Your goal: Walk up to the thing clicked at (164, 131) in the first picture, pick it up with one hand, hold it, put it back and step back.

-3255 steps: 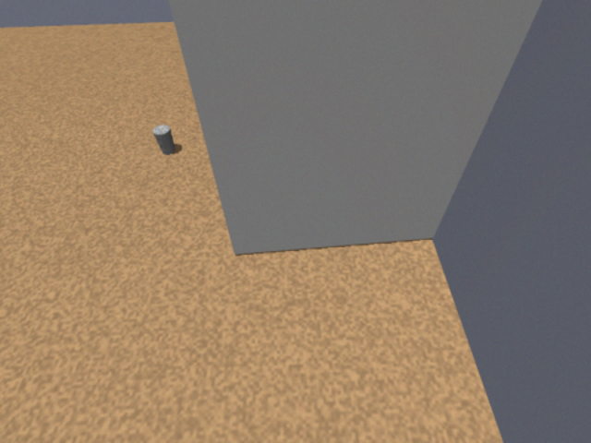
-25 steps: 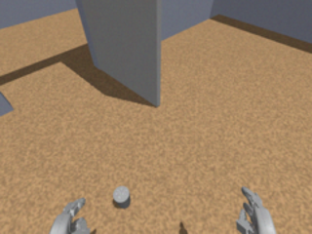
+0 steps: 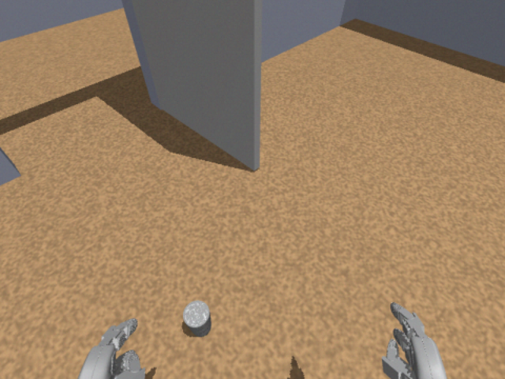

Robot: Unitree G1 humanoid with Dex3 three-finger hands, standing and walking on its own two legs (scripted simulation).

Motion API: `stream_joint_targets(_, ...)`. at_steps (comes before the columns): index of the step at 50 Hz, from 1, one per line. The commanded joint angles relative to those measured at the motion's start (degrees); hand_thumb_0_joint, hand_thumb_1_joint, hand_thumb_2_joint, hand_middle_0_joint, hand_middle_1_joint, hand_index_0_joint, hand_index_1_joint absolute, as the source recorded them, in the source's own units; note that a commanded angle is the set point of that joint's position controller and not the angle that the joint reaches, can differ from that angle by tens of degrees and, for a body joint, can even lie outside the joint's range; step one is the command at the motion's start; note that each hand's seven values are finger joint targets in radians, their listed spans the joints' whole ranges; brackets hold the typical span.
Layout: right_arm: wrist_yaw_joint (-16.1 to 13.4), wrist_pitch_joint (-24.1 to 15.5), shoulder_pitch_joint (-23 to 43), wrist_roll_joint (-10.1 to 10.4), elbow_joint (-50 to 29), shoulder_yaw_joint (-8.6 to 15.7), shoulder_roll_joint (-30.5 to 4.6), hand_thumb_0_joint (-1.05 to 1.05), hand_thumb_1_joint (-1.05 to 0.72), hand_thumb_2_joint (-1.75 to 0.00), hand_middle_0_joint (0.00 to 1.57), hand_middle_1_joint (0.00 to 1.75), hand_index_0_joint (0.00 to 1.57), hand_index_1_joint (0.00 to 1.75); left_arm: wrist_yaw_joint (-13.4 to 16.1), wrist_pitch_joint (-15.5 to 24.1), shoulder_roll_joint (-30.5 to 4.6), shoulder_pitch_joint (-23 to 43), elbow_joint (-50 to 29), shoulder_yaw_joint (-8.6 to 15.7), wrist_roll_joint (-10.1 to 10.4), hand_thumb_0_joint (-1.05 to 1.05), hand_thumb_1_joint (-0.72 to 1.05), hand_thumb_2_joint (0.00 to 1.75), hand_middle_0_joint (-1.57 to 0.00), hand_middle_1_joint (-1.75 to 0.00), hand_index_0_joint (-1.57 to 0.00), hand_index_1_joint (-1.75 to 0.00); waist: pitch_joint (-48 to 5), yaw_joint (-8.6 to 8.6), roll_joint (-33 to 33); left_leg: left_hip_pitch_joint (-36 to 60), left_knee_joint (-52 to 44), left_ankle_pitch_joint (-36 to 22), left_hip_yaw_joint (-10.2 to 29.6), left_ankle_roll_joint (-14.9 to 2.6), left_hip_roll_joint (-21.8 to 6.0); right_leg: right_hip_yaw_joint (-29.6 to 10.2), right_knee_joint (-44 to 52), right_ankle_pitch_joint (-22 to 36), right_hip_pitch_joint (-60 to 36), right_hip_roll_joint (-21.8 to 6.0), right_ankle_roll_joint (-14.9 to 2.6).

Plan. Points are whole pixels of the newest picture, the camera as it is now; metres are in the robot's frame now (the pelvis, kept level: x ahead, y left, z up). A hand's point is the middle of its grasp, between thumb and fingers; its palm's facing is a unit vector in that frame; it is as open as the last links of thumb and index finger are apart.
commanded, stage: home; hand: left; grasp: from above
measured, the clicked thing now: (199, 320) +0.43 +0.19 -0.65
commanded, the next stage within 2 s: stand in 0.50 s
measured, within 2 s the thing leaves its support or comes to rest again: neither
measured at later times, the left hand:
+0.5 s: hand (141, 377) +0.16 +0.18 -0.04, palm faces +0.04 -0.98 -0.20, open 7.4 cm
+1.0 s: hand out of the picture +0.07 +0.24 -0.11, palm faces +0.05 -0.94 -0.33, open 7.4 cm
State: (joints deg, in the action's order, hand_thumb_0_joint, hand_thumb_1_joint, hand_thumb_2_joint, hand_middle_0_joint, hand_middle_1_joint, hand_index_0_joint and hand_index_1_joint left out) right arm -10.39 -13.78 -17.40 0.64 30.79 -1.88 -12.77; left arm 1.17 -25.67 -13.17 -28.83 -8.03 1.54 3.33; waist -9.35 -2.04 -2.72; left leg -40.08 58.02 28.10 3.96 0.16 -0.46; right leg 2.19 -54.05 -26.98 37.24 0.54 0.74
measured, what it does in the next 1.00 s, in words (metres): stands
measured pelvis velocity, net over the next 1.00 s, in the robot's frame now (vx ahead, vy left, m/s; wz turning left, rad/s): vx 0.00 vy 0.00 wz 0.00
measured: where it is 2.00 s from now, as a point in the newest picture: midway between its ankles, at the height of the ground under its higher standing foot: outside the picture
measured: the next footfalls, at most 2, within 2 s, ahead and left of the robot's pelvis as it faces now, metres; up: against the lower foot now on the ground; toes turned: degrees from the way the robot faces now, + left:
none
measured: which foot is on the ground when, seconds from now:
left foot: down 0.00-1.00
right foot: down 0.00-1.00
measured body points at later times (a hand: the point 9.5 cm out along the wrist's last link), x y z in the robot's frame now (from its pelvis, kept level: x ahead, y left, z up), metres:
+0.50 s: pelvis +0.00 +0.00 +0.00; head +0.02 +0.01 +0.45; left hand +0.16 +0.23 -0.03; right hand +0.16 -0.25 -0.06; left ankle +0.01 +0.12 -0.68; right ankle +0.00 -0.13 -0.68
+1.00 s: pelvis +0.00 +0.00 +0.05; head +0.00 +0.00 +0.50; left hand +0.07 +0.29 -0.08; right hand +0.08 -0.28 -0.08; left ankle +0.01 +0.12 -0.68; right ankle +0.00 -0.13 -0.68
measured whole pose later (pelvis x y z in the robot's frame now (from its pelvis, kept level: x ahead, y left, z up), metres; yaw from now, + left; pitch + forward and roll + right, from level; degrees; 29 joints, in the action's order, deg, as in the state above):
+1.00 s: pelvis +0.00 +0.00 +0.05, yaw +0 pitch -2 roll +0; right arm -1.0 -0.5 -11.7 -2.6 54.7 2.3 -16.9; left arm 1.9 -2.2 -16.2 -13.1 51.6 2.8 -2.0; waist 2.3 1.3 -0.1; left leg -15.6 35.6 18.2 1.9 -0.6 1.3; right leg 0.2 -35.0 -18.6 14.6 -1.6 1.3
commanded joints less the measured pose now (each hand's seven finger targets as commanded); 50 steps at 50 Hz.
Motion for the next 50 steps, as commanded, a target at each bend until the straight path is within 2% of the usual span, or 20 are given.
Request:
stream_joint_targets(1, -0.8, -3.6, 4.1, -0.3, -9.4, 3.3, -7.3, 0.00, -0.90, -0.90, 0.20, 0.30, 0.20, 0.30, 0.5, 3.1, -6.3, 1.4, -12.0, 3.8, -0.4, 0.00, 0.90, 0.90, -0.20, -0.30, -0.20, -0.30, -5.2, -0.40, -0.3, 6.4, -9.6, -13.3, -0.7, -0.95, 0.4, 1.3, 8.0, 11.5, -3.3, 1.2, -1.14)
stream_joint_targets(2, -0.7, -3.4, 3.8, -0.2, -8.5, 3.0, -6.8, 0.00, -0.90, -0.90, 0.20, 0.30, 0.20, 0.30, 0.4, 2.7, -5.2, -0.8, -9.0, 3.1, -0.5, 0.00, 0.90, 0.90, -0.20, -0.30, -0.20, -0.30, -4.1, -0.04, 0.2, 5.7, -9.8, -13.2, -0.3, -0.83, 0.3, 1.4, 7.9, 11.2, -2.8, 1.2, -1.20)
stream_joint_targets(6, -0.7, -3.1, 4.0, -0.2, -9.4, 3.3, -7.2, 0.00, -0.90, -0.90, 0.20, 0.30, 0.20, 0.30, 0.6, 3.2, -6.7, 1.1, -12.0, 4.0, -0.4, 0.00, 0.90, 0.90, -0.20, -0.30, -0.20, -0.30, -5.2, -0.13, -0.4, 6.2, -9.2, -14.8, -0.7, -0.96, 0.5, 1.2, 7.9, 12.9, -3.5, 1.2, -1.14)
stream_joint_targets(10, -0.7, -2.8, 3.4, -0.2, -9.1, 3.2, -6.9, 0.00, -0.90, -0.90, 0.20, 0.30, 0.20, 0.30, 0.6, 3.0, -5.7, -0.2, -10.4, 3.3, -0.4, 0.00, 0.90, 0.90, -0.20, -0.30, -0.20, -0.30, -5.6, -0.36, 0.3, 6.5, -8.5, -16.2, -1.0, -1.03, 0.6, 1.1, 7.9, 14.3, -3.8, 1.1, -1.14)
stream_joint_targets(17, -0.6, -2.7, 4.2, -0.2, -10.0, 3.3, -7.3, 0.00, -0.90, -0.90, 0.20, 0.30, 0.20, 0.30, 0.7, 2.9, -6.1, 0.8, -10.8, 3.6, -0.5, 0.00, 0.90, 0.90, -0.20, -0.30, -0.20, -0.30, -3.6, -0.41, 1.2, 5.2, -9.8, -11.2, -0.5, -1.15, 0.4, 1.5, 8.5, 9.9, -2.5, 1.3, -1.04)
stream_joint_targets(19, -0.4, -2.6, 3.9, -0.2, -9.5, 3.1, -7.1, 0.00, -0.90, -0.90, 0.20, 0.30, 0.20, 0.30, 0.5, 2.9, -5.9, 1.2, -11.2, 3.1, -0.5, 0.00, 0.90, 0.90, -0.20, -0.30, -0.20, -0.30, -3.6, -0.33, -1.2, 5.4, -10.3, -10.6, -0.2, -0.90, 0.3, 1.3, 8.1, 9.2, -1.9, 1.2, -1.28)
stream_joint_targets(23, -0.6, -2.7, 3.6, -0.1, -9.7, 3.3, -6.9, 0.00, -0.90, -0.90, 0.20, 0.30, 0.20, 0.30, 0.7, 2.7, -6.3, 0.6, -11.7, 3.8, -0.4, 0.00, 0.90, 0.90, -0.20, -0.30, -0.20, -0.30, -5.4, -0.30, -0.2, 5.9, -9.0, -13.2, -0.9, -1.10, 0.6, 1.2, 8.1, 11.7, -3.0, 1.1, -1.09)
stream_joint_targets(24, -0.5, -2.7, 3.8, -0.1, -9.8, 3.3, -7.1, 0.00, -0.90, -0.90, 0.20, 0.30, 0.20, 0.30, 0.6, 2.9, -6.1, 1.3, -11.8, 3.3, -0.4, 0.00, 0.90, 0.90, -0.20, -0.30, -0.20, -0.30, -4.4, -0.78, 0.3, 5.8, -9.3, -12.5, -0.7, -1.13, 0.5, 1.3, 8.1, 11.0, -2.4, 1.2, -1.07)
stream_joint_targets(29, -0.5, -2.7, 3.8, -0.1, -9.7, 3.3, -7.0, 0.00, -0.90, -0.90, 0.20, 0.30, 0.20, 0.30, 0.7, 3.1, -6.6, 1.9, -12.4, 3.9, -0.5, 0.00, 0.90, 0.90, -0.20, -0.30, -0.20, -0.30, -4.6, -0.17, -0.4, 5.4, -9.7, -11.7, -0.2, -0.95, 0.3, 1.4, 7.8, 10.1, -2.3, 1.2, -1.21)
stream_joint_targets(30, 2.9, 3.3, 8.3, -7.3, 5.2, 5.5, -13.4, 0.00, -0.90, -0.90, 0.20, 0.30, 0.20, 0.30, 2.7, 14.9, -10.9, 17.5, 7.7, 3.5, -7.4, 0.00, 0.90, 0.90, -0.20, -0.30, -0.20, -0.30, 8.7, 4.24, 3.2, 7.7, -14.6, -22.1, 2.1, -3.52, -2.3, -4.1, 10.6, 10.3, -12.3, -3.1, -3.34)
stream_joint_targets(31, 4.6, 5.7, 8.9, -7.4, 5.7, 6.5, -13.7, 0.00, -0.90, -0.90, 0.20, 0.30, 0.20, 0.30, 2.4, 18.7, -11.9, 12.1, 18.8, 4.6, -7.3, 0.00, 0.90, 0.90, -0.20, -0.30, -0.20, -0.30, 4.1, 4.26, 5.5, 11.3, -14.2, -21.2, -0.2, -4.24, -1.5, -7.4, 12.9, 10.2, -14.0, -4.4, -4.88)
stream_joint_targets(32, 5.4, 6.7, 7.5, -7.8, 4.0, 6.5, -14.4, 0.00, -0.90, -0.90, 0.20, 0.30, 0.20, 0.30, 2.0, 20.5, -12.3, 11.9, 21.6, 4.2, -7.4, 0.00, 0.90, 0.90, -0.20, -0.30, -0.20, -0.30, 3.0, 2.78, 4.6, 13.2, -14.9, -21.7, 1.9, -4.29, -1.7, -8.0, 12.0, 12.4, -12.9, -3.5, -5.46)
stream_joint_targets(33, 6.4, 7.3, 8.1, -7.0, 4.7, 6.4, -14.6, 0.00, -0.90, -0.90, 0.20, 0.30, 0.20, 0.30, 1.8, 21.8, -12.4, 11.5, 24.6, 3.6, -7.4, 0.00, 0.90, 0.90, -0.20, -0.30, -0.20, -0.30, 1.4, 3.63, 3.5, 14.9, -15.4, -20.3, 2.6, -4.42, -1.5, -8.0, 12.2, 13.3, -15.8, -4.1, -5.33)
stream_joint_targets(34, 7.4, 7.7, 7.6, -5.2, 6.7, 6.4, -13.0, 0.00, -0.90, -0.90, 0.20, 0.30, 0.20, 0.30, 1.5, 22.7, -12.2, 12.9, 27.0, 3.4, -7.5, 0.00, 0.90, 0.90, -0.20, -0.30, -0.20, -0.30, 0.2, 3.43, 3.8, 16.4, -15.8, -19.9, 1.7, -4.16, -0.9, -8.8, 12.6, 16.1, -17.5, -5.3, -5.14)
stream_joint_targets(36, 8.7, 8.4, 8.2, -3.7, 8.4, 6.2, -11.9, 0.00, -0.90, -0.90, 0.20, 0.30, 0.20, 0.30, 1.2, 23.0, -12.2, 15.9, 32.0, 3.7, -6.6, 0.00, 0.90, 0.90, -0.20, -0.30, -0.20, -0.30, 2.5, 3.55, 6.5, 18.2, -17.4, -16.6, 0.7, -3.60, -0.1, -8.9, 16.3, 13.2, -15.9, -5.7, -4.39)
stream_joint_targets(41, 9.3, 9.8, 9.1, -4.0, 13.7, 6.7, -12.5, 0.00, -0.90, -0.90, 0.20, 0.30, 0.20, 0.30, 1.3, 24.9, -10.7, 17.8, 43.9, 3.5, -6.0, 0.00, 0.90, 0.90, -0.20, -0.30, -0.20, -0.30, 5.0, 4.09, -0.3, 21.6, -25.9, -15.1, 5.4, -4.09, -3.3, -5.3, 18.2, 12.1, -18.5, -4.1, -2.10)
stream_joint_targets(42, 9.3, 9.9, 9.2, -3.9, 14.4, 6.6, -12.3, 0.00, -0.90, -0.90, 0.20, 0.30, 0.20, 0.30, 1.3, 25.3, -10.8, 17.8, 46.1, 3.6, -6.0, 0.00, 0.90, 0.90, -0.20, -0.30, -0.20, -0.30, 4.7, 4.00, 0.2, 22.4, -26.4, -17.9, 5.2, -3.99, -3.5, -5.3, 19.1, 14.4, -20.5, -4.3, -1.98)
stream_joint_targets(46, 8.7, 11.0, 9.1, -3.4, 17.9, 6.5, -12.7, 0.00, -0.90, -0.90, 0.20, 0.30, 0.20, 0.30, 1.3, 26.1, -11.4, 18.2, 52.9, 3.7, -5.8, 0.00, 0.90, 0.90, -0.20, -0.30, -0.20, -0.30, 6.5, 3.67, 1.6, 25.1, -28.9, -20.6, 4.0, -3.06, -3.0, -6.1, 24.1, 19.0, -24.1, -5.3, -2.28)
stream_joint_targets(48, 8.5, 11.4, 8.8, -3.2, 19.7, 6.4, -13.0, 0.00, -0.90, -0.90, 0.20, 0.30, 0.20, 0.30, 1.4, 26.2, -11.7, 18.3, 55.8, 3.6, -5.5, 0.00, 0.90, 0.90, -0.20, -0.30, -0.20, -0.30, 6.9, 3.28, 2.5, 27.8, -30.2, -22.0, 3.5, -2.68, -3.0, -6.6, 26.6, 20.1, -25.1, -5.8, -2.45)
stream_joint_targets(50, 8.2, 11.7, 8.3, -3.0, 21.4, 6.3, -13.1, 0.00, -0.90, -0.90, 0.20, 0.30, 0.20, 0.30, 1.5, 26.2, -12.3, 19.2, 58.1, 3.5, -5.4, 0.00, 0.90, 0.90, -0.20, -0.30, -0.20, -0.30, 8.6, 2.68, 2.3, 28.1, -33.0, -19.9, 3.5, -2.51, -3.0, -6.8, 28.8, 18.6, -25.7, -5.8, -2.28)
